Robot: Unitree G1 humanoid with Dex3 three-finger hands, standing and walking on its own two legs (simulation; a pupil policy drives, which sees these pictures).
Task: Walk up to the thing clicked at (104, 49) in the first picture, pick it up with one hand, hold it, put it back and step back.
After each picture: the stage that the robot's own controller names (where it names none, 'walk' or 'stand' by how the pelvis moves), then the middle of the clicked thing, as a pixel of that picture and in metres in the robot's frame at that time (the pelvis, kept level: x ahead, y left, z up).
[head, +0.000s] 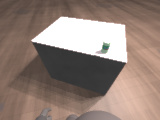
stand; (105, 46) +0.63 -0.08 +0.06
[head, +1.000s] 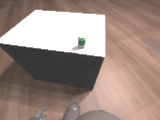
rise first; (81, 41) +0.57 +0.14 +0.09
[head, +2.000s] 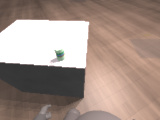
stand; (59, 52) +0.45 +0.26 +0.08
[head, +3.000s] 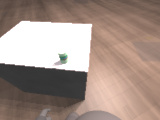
stand; (63, 56) +0.44 +0.24 +0.06
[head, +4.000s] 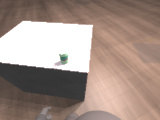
stand; (63, 56) +0.44 +0.24 +0.06
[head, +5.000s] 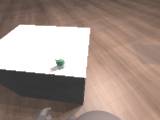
stand; (60, 61) +0.40 +0.25 +0.06
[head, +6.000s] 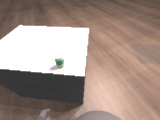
stand; (59, 60) +0.41 +0.26 +0.06
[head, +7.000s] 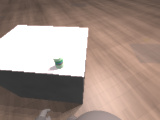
stand; (58, 60) +0.40 +0.26 +0.06
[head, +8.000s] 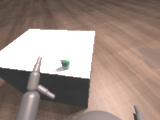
rise first; (65, 62) +0.40 +0.25 +0.06
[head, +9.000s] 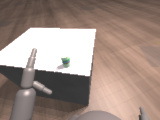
go down; (65, 60) +0.42 +0.25 +0.07
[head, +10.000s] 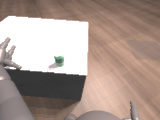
go down; (59, 58) +0.41 +0.23 +0.07
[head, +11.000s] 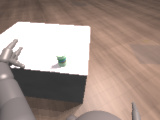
go down; (61, 58) +0.42 +0.23 +0.07
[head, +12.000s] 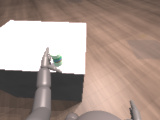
close; (57, 57) +0.41 +0.25 +0.09
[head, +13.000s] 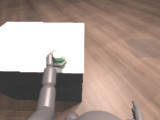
lift; (60, 60) +0.39 +0.22 +0.10
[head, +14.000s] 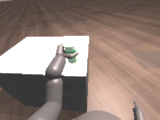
lift; (71, 52) +0.36 +0.14 +0.24
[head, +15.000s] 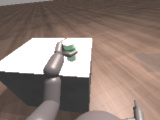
lift; (70, 50) +0.35 +0.15 +0.26
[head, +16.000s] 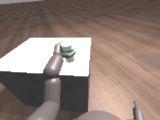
hold; (69, 52) +0.35 +0.16 +0.25
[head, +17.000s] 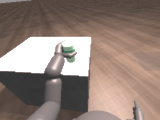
crouch; (70, 52) +0.35 +0.16 +0.25
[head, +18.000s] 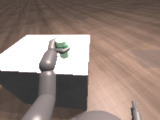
crouch; (63, 48) +0.39 +0.20 +0.24
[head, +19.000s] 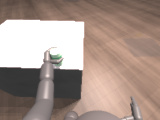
lower; (57, 57) +0.42 +0.24 +0.09
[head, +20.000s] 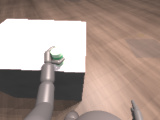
lower; (58, 57) +0.40 +0.24 +0.10
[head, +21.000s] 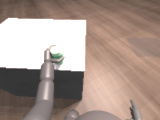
lower; (57, 56) +0.41 +0.24 +0.10
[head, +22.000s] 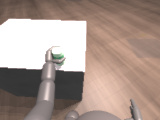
lower; (59, 56) +0.41 +0.23 +0.10
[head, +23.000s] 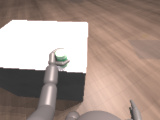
draw back; (62, 58) +0.40 +0.21 +0.10
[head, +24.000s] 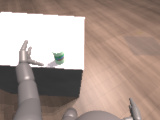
sink last; (59, 55) +0.41 +0.22 +0.10
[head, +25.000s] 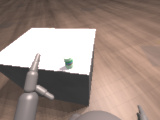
sink last; (68, 61) +0.40 +0.22 +0.08
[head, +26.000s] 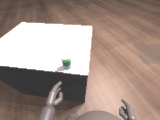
stand; (66, 61) +0.39 +0.21 +0.07
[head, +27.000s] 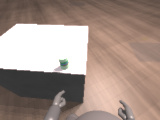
stand; (63, 61) +0.40 +0.22 +0.07
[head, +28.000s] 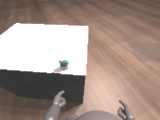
stand; (63, 62) +0.39 +0.22 +0.07
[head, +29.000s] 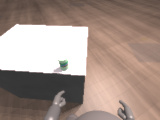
stand; (63, 62) +0.39 +0.22 +0.07
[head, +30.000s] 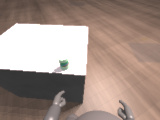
stand; (64, 62) +0.39 +0.22 +0.07
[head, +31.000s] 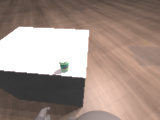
walk; (64, 64) +0.38 +0.22 +0.07
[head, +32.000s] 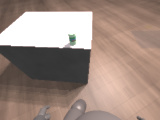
walk; (72, 37) +0.61 +0.21 +0.08
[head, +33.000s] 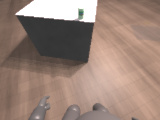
walk; (81, 13) +1.02 +0.19 +0.08
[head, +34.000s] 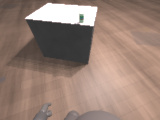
stand; (81, 17) +1.10 +0.21 +0.08
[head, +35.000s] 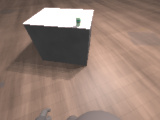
stand; (78, 21) +1.09 +0.23 +0.06
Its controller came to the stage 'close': yes
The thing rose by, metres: 0.21
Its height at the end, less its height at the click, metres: +0.00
